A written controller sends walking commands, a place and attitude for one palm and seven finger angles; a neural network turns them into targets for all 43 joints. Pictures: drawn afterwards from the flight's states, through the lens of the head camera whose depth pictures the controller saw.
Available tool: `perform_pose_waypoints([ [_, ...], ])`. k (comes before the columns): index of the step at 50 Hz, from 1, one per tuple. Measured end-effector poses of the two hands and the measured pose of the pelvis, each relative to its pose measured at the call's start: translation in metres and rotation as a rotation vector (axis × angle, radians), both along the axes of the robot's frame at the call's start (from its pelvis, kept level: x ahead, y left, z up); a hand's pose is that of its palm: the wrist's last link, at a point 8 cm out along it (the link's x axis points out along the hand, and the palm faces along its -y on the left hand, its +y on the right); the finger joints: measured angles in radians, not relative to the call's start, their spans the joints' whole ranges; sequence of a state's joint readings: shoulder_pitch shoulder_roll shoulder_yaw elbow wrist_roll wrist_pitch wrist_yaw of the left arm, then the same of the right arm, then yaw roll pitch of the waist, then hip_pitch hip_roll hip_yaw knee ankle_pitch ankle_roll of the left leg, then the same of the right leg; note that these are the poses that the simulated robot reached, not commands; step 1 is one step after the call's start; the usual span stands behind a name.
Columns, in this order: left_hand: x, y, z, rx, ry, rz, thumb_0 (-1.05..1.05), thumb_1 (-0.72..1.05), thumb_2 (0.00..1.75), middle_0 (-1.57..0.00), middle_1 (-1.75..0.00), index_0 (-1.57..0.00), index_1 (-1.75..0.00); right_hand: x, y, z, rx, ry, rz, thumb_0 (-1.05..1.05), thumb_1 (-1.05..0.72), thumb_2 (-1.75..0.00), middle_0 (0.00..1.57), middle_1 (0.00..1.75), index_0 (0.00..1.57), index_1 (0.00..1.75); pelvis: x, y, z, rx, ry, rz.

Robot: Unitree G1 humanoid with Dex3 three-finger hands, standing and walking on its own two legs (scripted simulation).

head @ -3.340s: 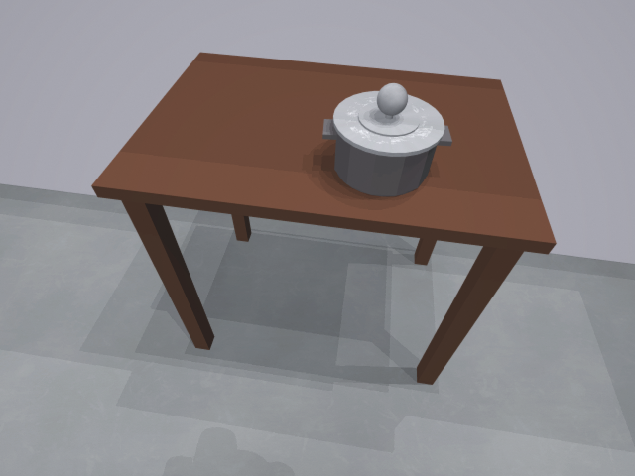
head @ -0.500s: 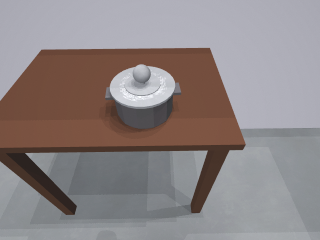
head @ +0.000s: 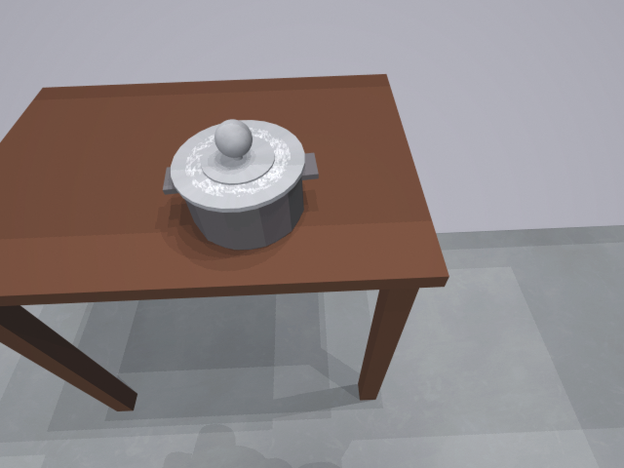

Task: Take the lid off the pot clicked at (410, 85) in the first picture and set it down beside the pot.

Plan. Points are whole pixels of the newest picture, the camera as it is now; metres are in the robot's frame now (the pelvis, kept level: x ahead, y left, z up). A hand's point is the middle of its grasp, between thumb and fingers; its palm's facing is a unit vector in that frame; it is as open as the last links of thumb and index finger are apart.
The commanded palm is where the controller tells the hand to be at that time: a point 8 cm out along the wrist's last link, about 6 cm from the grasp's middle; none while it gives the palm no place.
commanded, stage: look again from close up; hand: left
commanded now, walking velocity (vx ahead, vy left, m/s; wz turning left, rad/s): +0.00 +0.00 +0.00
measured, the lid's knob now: (233, 138) +0.52 +0.14 +0.14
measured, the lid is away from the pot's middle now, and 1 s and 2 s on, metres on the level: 0.00 0.00 0.00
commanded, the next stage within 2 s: lift the closed hand beside the body in 0.58 s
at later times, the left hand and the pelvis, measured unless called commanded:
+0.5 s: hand out of the picture +0.05 +0.17 -0.16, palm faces +0.00 -0.97 -0.26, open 7.4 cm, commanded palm none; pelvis +0.00 -0.02 +0.00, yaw +0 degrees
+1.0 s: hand out of the picture +0.12 +0.18 -0.04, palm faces +0.27 -0.92 -0.28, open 5.4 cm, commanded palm +0.07 +0.22 -0.01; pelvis -0.01 -0.04 +0.00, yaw +3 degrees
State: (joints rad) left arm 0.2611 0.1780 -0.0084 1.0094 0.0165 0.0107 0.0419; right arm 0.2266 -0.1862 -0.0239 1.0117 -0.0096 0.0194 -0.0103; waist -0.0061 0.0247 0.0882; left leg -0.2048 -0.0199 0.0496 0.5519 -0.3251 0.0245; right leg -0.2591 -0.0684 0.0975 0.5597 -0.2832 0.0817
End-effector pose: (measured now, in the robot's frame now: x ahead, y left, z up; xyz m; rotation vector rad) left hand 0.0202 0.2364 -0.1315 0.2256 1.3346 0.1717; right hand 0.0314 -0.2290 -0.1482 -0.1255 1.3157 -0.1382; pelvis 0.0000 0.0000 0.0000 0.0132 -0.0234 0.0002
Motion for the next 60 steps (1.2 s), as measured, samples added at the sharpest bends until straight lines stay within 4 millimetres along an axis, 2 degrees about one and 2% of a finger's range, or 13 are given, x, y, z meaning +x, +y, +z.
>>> perform_pose_waypoints([
  [9,0.014,-0.013,0.002,-0.001,-0.029,-0.009,0.01,0.91,0.90,-0.20,-0.30,-0.20,-0.30,0.008,-0.012,0.001,0.000,-0.016,-0.002,0.01,-0.91,-0.90,0.20,0.30,0.20,0.30,0.001,-0.012,0.001,0.001,0.005,0.000],
  [17,0.024,-0.018,0.004,0.000,-0.059,-0.011,0.01,0.91,0.90,-0.20,-0.30,-0.20,-0.30,0.006,-0.018,0.002,-0.001,-0.011,0.000,0.01,-0.91,-0.90,0.20,0.30,0.20,0.30,0.001,-0.018,0.002,0.001,0.004,0.003],
  [35,0.015,-0.021,0.001,-0.003,-0.038,-0.001,0.01,0.91,0.90,-0.20,-0.30,-0.20,-0.30,-0.014,-0.018,0.004,0.002,0.045,-0.005,0.01,-0.91,-0.90,0.20,0.30,0.20,0.30,-0.002,-0.023,0.004,-0.008,0.008,0.011],
  [36,0.021,-0.020,0.006,-0.002,-0.088,0.032,0.01,0.91,0.90,-0.20,-0.30,-0.20,-0.30,-0.012,-0.019,0.006,-0.002,0.018,0.003,0.01,-0.91,-0.90,0.20,0.30,0.20,0.30,-0.002,-0.023,0.004,-0.008,0.004,0.015],
  [39,0.059,-0.013,0.047,0.067,-0.400,0.074,0.02,0.91,0.90,-0.22,-0.33,-0.22,-0.33,0.013,-0.024,0.020,-0.042,-0.164,0.056,0.01,-0.92,-0.90,0.20,0.30,0.20,0.30,0.003,-0.023,0.005,-0.005,-0.008,0.034],
  [41,0.080,-0.012,0.073,0.107,-0.553,0.078,0.02,0.91,0.90,-0.26,-0.37,-0.26,-0.37,0.040,-0.027,0.029,-0.047,-0.299,0.074,0.01,-0.91,-0.90,0.20,0.30,0.20,0.30,0.005,-0.023,0.006,-0.007,-0.024,0.051],
  [43,0.091,-0.013,0.086,0.126,-0.639,0.068,0.01,0.91,0.90,-0.30,-0.42,-0.30,-0.42,0.070,-0.029,0.040,-0.040,-0.435,0.074,0.02,-0.91,-0.90,0.20,0.30,0.20,0.30,0.004,-0.024,0.005,-0.006,-0.030,0.059],
  [45,0.090,-0.015,0.090,0.121,-0.668,0.063,0.01,0.91,0.90,-0.36,-0.48,-0.36,-0.48,0.101,-0.030,0.057,-0.032,-0.564,0.069,0.02,-0.91,-0.90,0.20,0.30,0.20,0.30,0.000,-0.027,0.004,-0.004,-0.037,0.056],
  [48,0.077,-0.019,0.100,0.111,-0.709,0.060,0.01,0.91,0.90,-0.47,-0.60,-0.47,-0.60,0.140,-0.028,0.089,-0.034,-0.749,0.105,0.02,-0.91,-0.90,0.20,0.30,0.20,0.30,-0.005,-0.032,0.004,-0.004,-0.046,0.051],
  [52,0.060,-0.014,0.127,0.164,-0.805,0.074,0.01,0.91,0.90,-0.63,-0.77,-0.63,-0.77,0.179,-0.020,0.122,-0.044,-0.909,0.209,0.01,-0.91,-0.90,0.19,0.30,0.20,0.30,-0.009,-0.038,0.004,-0.012,-0.045,0.071],
  [56,0.048,-0.009,0.135,0.207,-0.826,0.116,0.01,0.91,0.90,-0.79,-0.95,-0.79,-0.95,0.197,-0.010,0.130,-0.036,-0.938,0.282,0.01,-0.91,-0.90,0.19,0.30,0.20,0.30,-0.011,-0.043,0.003,-0.018,-0.032,0.090],
  [60,0.045,-0.012,0.149,0.224,-0.862,0.118,0.02,0.91,0.90,-0.96,-1.14,-0.96,-1.14,0.195,-0.003,0.120,-0.021,-0.903,0.310,0.01,-0.91,-0.90,0.20,0.30,0.20,0.30,-0.009,-0.045,0.002,-0.020,-0.027,0.097],
])
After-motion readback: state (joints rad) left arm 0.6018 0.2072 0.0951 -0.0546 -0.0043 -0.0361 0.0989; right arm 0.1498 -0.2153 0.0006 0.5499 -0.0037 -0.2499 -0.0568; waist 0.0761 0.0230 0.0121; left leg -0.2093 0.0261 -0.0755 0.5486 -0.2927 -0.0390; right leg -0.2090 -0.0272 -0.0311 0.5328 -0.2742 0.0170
